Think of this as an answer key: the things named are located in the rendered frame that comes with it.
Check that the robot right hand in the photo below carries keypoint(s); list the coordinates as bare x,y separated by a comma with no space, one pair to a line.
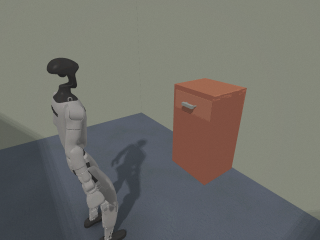
95,199

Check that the robot right forearm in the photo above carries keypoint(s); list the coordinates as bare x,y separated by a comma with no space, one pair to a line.
78,164

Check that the drawer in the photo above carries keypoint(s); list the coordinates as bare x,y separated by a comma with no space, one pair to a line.
203,107

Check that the cabinet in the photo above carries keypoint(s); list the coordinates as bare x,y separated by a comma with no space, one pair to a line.
205,149

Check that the handle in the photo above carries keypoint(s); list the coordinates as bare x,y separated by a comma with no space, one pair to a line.
186,104

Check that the robot right shin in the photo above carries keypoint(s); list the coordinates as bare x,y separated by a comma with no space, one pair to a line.
109,218

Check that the robot torso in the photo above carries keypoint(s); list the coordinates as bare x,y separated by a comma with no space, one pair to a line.
59,116

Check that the right robot upper arm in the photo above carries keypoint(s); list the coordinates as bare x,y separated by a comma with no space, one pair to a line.
74,116

